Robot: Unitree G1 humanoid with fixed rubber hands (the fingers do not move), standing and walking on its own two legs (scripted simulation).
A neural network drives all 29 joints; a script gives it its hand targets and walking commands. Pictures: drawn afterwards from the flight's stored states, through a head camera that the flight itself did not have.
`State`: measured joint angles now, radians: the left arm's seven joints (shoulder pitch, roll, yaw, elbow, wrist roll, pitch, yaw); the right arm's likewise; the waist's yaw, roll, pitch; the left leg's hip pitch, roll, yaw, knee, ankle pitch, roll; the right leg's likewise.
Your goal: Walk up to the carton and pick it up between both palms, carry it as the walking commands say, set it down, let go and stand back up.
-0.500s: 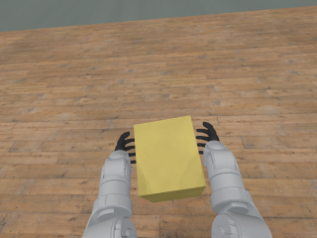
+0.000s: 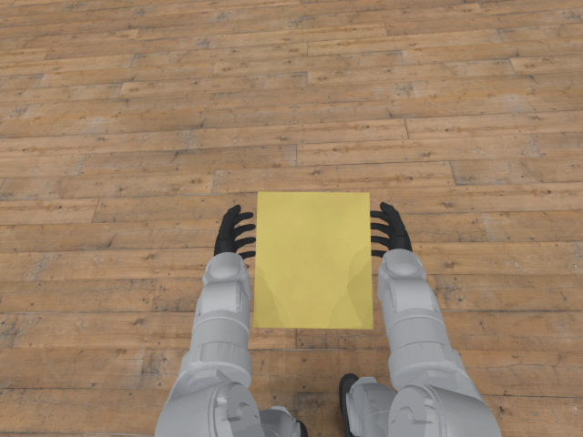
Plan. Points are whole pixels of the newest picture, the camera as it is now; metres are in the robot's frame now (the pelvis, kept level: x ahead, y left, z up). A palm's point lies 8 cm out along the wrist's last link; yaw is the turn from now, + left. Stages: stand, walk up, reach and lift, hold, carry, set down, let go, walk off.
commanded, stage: set down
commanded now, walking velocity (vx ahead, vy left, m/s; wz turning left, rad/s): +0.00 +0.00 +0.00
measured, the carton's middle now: (310, 263) +0.38 +0.00 -0.12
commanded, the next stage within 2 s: none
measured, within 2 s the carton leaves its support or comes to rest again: neither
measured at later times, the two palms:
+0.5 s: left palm (245, 265) +0.37 +0.11 -0.11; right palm (386, 266) +0.36 -0.14 -0.12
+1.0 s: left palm (252, 269) +0.40 +0.11 -0.19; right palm (375, 267) +0.39 -0.13 -0.21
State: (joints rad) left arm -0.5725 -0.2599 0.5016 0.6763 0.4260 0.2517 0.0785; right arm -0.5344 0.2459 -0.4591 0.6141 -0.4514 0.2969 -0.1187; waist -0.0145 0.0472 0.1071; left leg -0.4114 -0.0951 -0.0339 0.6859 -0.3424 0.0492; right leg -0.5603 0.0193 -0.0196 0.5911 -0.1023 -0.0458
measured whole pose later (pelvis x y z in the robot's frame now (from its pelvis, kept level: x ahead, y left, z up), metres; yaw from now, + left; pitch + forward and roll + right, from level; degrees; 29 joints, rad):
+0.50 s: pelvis -0.01 -0.01 -0.06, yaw -1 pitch +21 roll +2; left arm -0.63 -0.19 0.43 0.74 0.28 0.04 0.13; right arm -0.59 0.20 -0.36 0.67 -0.32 0.12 -0.24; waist 0.02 0.04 -0.01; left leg -0.95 -0.08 0.01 1.04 -0.47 0.03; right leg -1.11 0.04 -0.01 0.93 -0.20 -0.06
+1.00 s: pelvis -0.02 +0.00 -0.13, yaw +1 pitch +31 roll +3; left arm -0.77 -0.16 0.45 0.75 0.23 0.09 0.15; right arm -0.75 0.17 -0.39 0.69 -0.30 0.16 -0.24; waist 0.01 0.03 -0.08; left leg -1.34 -0.11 0.03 1.38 -0.58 0.04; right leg -1.52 0.03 0.00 1.27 -0.29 -0.05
